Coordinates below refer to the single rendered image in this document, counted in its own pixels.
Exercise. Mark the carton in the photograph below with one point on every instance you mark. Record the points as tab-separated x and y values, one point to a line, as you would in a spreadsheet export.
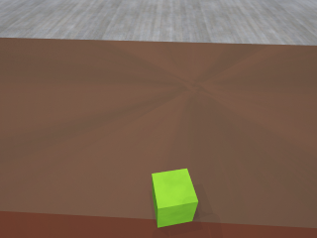
174	197

